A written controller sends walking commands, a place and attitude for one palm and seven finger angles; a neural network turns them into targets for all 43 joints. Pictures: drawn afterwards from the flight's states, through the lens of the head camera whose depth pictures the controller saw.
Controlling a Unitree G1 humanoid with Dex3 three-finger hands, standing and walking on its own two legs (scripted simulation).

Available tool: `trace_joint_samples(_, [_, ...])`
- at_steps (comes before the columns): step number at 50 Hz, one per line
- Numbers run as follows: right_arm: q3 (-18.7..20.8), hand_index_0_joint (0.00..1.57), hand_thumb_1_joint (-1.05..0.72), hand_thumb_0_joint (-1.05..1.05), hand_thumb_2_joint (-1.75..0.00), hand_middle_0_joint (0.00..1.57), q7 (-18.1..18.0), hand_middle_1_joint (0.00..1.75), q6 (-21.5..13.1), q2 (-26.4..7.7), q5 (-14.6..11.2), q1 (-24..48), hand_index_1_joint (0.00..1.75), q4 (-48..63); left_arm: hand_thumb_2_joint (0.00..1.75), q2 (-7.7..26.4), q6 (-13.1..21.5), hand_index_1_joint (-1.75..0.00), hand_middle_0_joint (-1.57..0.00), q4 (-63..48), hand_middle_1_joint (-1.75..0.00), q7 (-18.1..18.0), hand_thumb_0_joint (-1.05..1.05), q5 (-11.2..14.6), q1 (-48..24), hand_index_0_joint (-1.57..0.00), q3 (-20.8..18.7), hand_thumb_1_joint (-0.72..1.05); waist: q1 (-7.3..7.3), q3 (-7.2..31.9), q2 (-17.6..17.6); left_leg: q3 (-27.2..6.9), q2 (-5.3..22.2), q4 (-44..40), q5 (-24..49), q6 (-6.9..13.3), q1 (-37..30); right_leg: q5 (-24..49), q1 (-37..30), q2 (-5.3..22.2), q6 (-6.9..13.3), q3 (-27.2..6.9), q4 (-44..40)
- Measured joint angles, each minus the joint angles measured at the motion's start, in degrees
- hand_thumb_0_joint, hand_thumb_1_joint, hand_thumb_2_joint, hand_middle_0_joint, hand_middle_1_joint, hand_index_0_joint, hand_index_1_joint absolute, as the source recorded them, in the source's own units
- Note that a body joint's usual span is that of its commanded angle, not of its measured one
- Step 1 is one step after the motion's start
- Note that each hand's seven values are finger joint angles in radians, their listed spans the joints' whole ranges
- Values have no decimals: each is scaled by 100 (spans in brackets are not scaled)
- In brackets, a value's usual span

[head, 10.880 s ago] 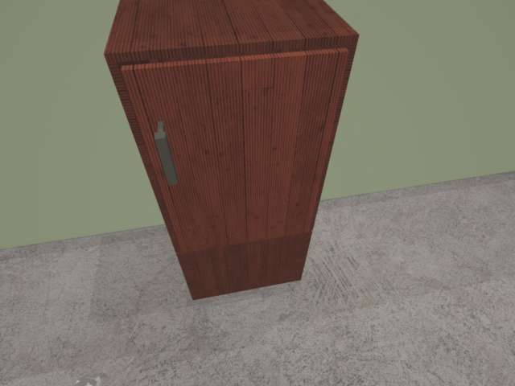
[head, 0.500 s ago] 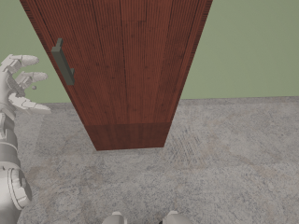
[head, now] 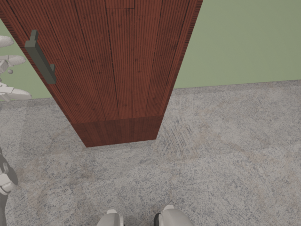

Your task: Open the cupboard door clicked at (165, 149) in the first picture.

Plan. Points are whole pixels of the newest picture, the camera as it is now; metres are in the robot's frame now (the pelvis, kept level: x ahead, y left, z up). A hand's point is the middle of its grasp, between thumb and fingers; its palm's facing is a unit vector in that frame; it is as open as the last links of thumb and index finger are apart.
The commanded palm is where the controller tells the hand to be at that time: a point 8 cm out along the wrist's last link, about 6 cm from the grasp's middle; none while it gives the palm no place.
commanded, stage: move the hooked fingers beside the handle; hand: left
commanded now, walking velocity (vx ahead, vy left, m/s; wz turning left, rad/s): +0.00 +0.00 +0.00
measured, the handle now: (43, 58) +0.52 +0.25 +0.10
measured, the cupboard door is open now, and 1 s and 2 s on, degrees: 0 0 0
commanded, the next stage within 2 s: slide the fingers in behind the handle in 0.84 s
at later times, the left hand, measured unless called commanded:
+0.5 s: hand (10, 81) +0.44 +0.31 +0.09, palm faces +0.09 -1.00 +0.00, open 14.0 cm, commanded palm +0.43 +0.35 +0.10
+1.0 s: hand (11, 74) +0.46 +0.31 +0.10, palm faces +0.10 -0.99 +0.00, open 14.0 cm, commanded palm +0.44 +0.34 +0.10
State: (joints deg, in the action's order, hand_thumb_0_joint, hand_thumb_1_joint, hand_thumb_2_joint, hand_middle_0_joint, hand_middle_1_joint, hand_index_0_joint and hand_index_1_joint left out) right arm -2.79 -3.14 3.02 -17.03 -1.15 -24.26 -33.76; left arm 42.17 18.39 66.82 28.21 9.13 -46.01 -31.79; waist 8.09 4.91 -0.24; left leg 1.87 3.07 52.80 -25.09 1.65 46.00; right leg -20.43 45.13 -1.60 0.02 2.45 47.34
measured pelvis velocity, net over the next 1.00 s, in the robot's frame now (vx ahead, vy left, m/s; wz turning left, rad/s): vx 0.00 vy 0.00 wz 0.01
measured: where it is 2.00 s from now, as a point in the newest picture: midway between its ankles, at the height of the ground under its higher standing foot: outside the picture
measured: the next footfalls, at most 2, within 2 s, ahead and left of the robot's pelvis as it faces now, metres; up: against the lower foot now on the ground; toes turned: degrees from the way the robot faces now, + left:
none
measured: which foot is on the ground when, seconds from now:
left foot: down 0.00-1.00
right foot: down 0.00-1.00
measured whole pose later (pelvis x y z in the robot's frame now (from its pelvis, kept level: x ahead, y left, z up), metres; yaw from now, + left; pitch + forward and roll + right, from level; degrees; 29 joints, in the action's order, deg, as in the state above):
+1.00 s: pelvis +0.00 +0.00 +0.00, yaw +0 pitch +18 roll -3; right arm -3.1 -3.1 4.6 -16.9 -1.3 -24.4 -33.9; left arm 42.0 18.8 66.8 28.2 9.7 -45.7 -31.5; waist 8.1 4.8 -0.1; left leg 1.0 3.2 53.9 -25.7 1.5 46.8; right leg -21.0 45.4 -1.8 0.2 3.2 48.0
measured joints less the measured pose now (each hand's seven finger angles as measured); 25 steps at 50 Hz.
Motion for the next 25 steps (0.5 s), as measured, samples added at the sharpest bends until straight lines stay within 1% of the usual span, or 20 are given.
trace_joint_samples(4, [-9,21,-91,0,-89,21,29,30,72,24,-11,-10,30,56,30,-69,-46,-120,-30,-10,-120,61,-1,73,172,-30,-41,-50,-41,34,-7,17,-1,-18,-35,20,-66,-21,-67,-1,-19,-18,-31])
trace_joint_samples(7, [-14,21,-91,0,-89,21,33,30,92,47,-9,32,30,101,30,-97,-50,-120,-30,-58,-120,41,-1,54,266,-30,-75,-50,-60,28,10,3,-8,-4,-54,27,-80,-38,-94,5,-27,-6,-32])
trace_joint_samples(11, [17,21,-91,0,-89,21,58,30,98,65,5,111,30,108,30,-230,101,-120,-30,-381,-120,-1,-1,94,443,-30,-84,-50,-128,36,18,-21,-12,11,-71,24,-106,-46,-145,7,-33,16,-50])
trace_joint_samples(14, [26,21,-91,0,-89,21,63,30,110,75,-9,177,30,71,30,-317,141,-120,-30,-474,-120,42,-1,212,459,-30,20,-50,-182,75,26,-49,-20,16,-81,28,-145,-56,-206,14,-39,42,-66])
trace_joint_samples(16, [16,21,-91,0,-89,21,55,30,114,74,-22,228,30,55,30,-337,73,-120,-30,-388,-120,90,-1,246,382,-30,145,-50,-199,88,30,-80,-36,24,-83,34,-163,-64,-243,29,-41,73,-68])
trace_joint_samples(19, [0,21,-91,0,-89,21,31,30,102,56,-26,297,30,95,30,-350,-68,-120,-30,-266,-120,105,-1,196,297,-30,289,-50,-196,83,21,-114,-64,37,-70,40,-158,-68,-256,55,-42,106,-56])
trace_joint_samples(21, [-5,21,-91,0,-89,21,19,30,78,42,-20,334,30,134,30,-364,-111,-120,-30,-219,-120,43,-1,134,258,-30,387,-50,-192,63,10,-124,-82,53,-58,44,-128,-67,-230,73,-46,117,-32])
trace_joint_samples(23, [-10,21,-91,0,-89,21,13,30,45,34,-5,372,30,149,30,-408,-89,-120,-30,-210,-120,-50,-1,89,189,-30,437,-50,-192,15,8,-135,-96,80,-46,44,-88,-66,-193,88,-47,128,3])
trace_joint_samples(25, [-26,21,-91,0,-89,21,14,30,25,38,4,409,30,133,30,-446,-9,-120,-30,-203,-120,-130,-1,69,108,-30,402,-50,-186,-20,23,-134,-98,109,-39,42,-43,-65,-142,92,-44,127,42])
